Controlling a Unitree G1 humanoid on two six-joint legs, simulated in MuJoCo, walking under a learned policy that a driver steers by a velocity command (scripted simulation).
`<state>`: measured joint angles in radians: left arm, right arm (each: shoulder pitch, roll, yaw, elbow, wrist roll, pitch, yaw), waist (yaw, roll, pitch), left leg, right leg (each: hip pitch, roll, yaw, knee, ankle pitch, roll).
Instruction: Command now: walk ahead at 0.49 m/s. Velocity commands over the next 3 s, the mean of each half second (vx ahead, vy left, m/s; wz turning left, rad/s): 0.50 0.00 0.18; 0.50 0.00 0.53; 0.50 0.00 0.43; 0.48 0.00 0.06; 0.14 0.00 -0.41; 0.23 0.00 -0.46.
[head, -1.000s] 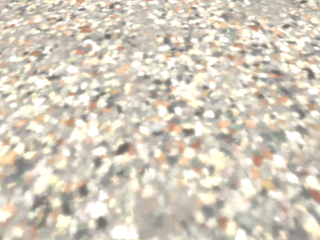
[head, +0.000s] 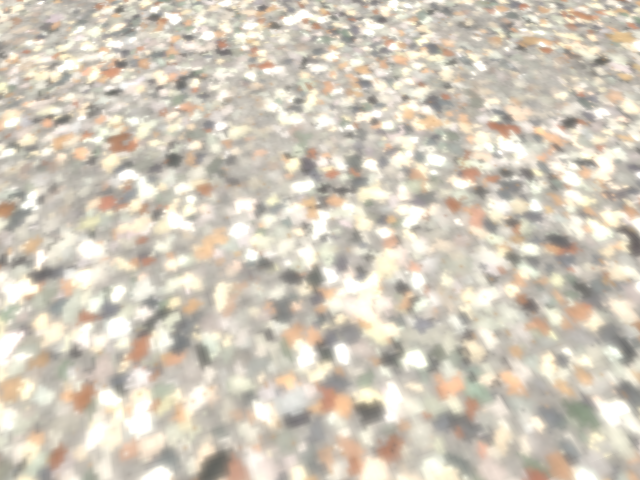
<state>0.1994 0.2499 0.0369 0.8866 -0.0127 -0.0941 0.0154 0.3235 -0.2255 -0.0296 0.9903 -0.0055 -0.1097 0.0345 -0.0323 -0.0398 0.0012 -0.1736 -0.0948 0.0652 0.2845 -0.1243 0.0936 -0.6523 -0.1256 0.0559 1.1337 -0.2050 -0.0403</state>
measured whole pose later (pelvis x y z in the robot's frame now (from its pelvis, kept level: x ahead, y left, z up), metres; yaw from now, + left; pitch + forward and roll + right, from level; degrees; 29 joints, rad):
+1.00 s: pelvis +0.52 +0.04 -0.01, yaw +25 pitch +2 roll +0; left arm 0.18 0.27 0.06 0.84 -0.01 -0.13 0.01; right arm 0.23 -0.26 -0.09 0.78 0.01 -0.06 0.04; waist -0.01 -0.01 0.05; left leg -0.34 -0.10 0.01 0.49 -0.17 0.11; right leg -0.46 -0.08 0.03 1.22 -0.36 -0.01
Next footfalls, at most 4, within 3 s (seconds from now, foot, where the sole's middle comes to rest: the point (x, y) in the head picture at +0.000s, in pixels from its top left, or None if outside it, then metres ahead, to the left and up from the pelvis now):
0.30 right None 0.33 -0.17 -0.78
0.86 left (262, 456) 0.57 0.13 -0.78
1.36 right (276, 319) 0.92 0.11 -0.78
1.88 left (134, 302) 0.98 0.47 -0.78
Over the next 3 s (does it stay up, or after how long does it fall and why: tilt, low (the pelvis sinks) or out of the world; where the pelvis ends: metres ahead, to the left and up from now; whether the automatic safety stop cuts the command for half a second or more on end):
stays up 1.15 0.44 0.00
